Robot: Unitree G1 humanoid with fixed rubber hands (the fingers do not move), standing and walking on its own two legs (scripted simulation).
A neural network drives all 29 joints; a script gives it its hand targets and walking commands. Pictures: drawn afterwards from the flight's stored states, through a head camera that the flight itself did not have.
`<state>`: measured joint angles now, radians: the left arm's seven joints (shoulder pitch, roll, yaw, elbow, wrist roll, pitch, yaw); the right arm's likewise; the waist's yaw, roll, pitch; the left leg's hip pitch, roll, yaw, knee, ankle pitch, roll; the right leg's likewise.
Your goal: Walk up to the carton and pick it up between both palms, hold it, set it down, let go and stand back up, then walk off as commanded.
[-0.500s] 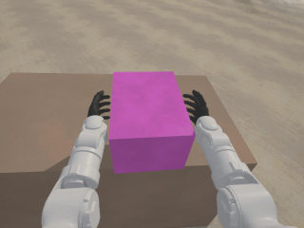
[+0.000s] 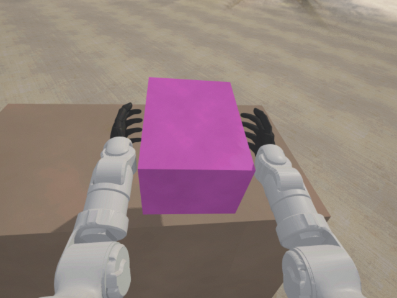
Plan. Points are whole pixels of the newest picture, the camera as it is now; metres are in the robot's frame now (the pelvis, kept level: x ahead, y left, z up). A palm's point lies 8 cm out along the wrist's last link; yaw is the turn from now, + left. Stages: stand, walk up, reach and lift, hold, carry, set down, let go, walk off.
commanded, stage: reach and lift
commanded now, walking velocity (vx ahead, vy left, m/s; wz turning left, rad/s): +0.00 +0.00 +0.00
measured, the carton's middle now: (190, 142) +0.43 +0.06 +0.13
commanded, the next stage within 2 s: hold in 0.62 s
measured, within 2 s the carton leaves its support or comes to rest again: neither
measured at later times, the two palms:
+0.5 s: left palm (120, 145) +0.37 +0.19 +0.16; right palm (264, 154) +0.38 -0.10 +0.16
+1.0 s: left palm (122, 150) +0.36 +0.19 +0.16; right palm (267, 157) +0.37 -0.10 +0.16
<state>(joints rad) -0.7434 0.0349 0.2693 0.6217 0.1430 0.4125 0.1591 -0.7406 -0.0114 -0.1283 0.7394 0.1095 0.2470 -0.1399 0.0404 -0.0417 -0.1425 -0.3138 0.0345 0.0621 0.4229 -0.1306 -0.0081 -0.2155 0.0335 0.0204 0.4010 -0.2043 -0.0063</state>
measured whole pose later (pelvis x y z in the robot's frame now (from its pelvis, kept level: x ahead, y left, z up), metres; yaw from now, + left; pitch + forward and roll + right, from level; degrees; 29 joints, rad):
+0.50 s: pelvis -0.01 +0.00 +0.00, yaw +0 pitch -3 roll -1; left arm -0.71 0.03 0.30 0.46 0.22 0.62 0.09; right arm -0.74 0.01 -0.10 0.69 0.14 0.35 -0.16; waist 0.01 -0.04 -0.05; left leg -0.24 0.03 0.06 0.42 -0.13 -0.01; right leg -0.14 0.04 0.02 0.39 -0.20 -0.01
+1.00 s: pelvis -0.01 +0.00 +0.00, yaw +0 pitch -5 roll -1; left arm -0.67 0.02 0.27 0.35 0.27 0.67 0.07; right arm -0.70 0.01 -0.10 0.59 0.15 0.38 -0.17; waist -0.01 -0.05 0.00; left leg -0.21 0.03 0.05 0.41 -0.12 -0.01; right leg -0.11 0.04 0.02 0.38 -0.19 -0.01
